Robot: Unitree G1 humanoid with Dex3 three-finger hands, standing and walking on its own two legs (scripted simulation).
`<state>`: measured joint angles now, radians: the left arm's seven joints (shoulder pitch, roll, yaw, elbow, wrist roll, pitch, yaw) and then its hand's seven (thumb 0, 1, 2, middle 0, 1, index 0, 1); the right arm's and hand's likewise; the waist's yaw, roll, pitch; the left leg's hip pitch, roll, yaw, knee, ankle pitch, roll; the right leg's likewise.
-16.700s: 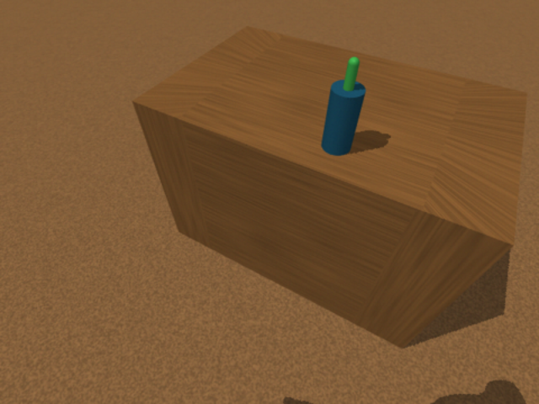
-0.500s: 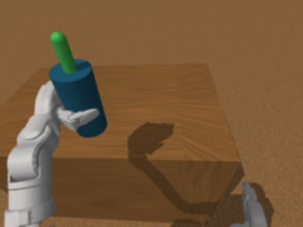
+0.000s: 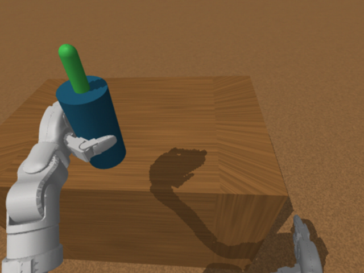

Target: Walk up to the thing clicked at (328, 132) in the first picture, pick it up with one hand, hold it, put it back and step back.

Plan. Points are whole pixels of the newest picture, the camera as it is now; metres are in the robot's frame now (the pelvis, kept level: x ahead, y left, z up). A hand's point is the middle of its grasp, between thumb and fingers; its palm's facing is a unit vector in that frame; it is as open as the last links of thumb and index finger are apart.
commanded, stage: hold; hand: left
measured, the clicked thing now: (91, 112) +0.32 +0.16 +0.25
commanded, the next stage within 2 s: crouch in 0.82 s
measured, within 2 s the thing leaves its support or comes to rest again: neither
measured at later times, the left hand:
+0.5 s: hand (94, 121) +0.33 +0.17 +0.23, palm faces +0.03 -1.00 -0.03, open 11.0 cm
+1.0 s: hand (96, 119) +0.33 +0.16 +0.23, palm faces +0.03 -1.00 -0.03, open 11.0 cm
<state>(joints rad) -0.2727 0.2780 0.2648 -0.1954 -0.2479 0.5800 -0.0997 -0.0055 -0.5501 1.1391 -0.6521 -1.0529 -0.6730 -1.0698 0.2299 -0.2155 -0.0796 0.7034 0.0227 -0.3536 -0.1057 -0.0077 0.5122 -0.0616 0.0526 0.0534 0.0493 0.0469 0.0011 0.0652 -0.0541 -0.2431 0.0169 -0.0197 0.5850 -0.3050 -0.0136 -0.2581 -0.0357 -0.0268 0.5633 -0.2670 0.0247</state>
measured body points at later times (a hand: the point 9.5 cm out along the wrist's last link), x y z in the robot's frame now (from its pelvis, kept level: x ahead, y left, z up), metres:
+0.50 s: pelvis +0.00 +0.00 +0.00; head -0.03 -0.02 +0.45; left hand +0.32 +0.22 +0.23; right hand +0.17 -0.25 -0.07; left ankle +0.01 +0.13 -0.73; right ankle +0.02 -0.13 -0.73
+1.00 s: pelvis +0.00 +0.00 +0.00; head -0.04 -0.03 +0.45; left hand +0.32 +0.21 +0.24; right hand +0.16 -0.25 -0.07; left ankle +0.01 +0.13 -0.73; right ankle +0.02 -0.13 -0.73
